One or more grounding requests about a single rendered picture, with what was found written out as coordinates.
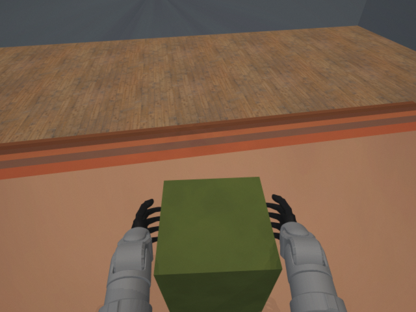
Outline carton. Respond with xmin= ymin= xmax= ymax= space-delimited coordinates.
xmin=153 ymin=177 xmax=282 ymax=312

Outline left robot hand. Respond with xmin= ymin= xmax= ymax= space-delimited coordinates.
xmin=131 ymin=199 xmax=161 ymax=243

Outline robot right forearm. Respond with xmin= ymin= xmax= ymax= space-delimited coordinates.
xmin=279 ymin=222 xmax=347 ymax=312

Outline robot left forearm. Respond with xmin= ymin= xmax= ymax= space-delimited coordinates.
xmin=98 ymin=227 xmax=153 ymax=312

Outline right robot hand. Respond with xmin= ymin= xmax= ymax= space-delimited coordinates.
xmin=266 ymin=194 xmax=297 ymax=239

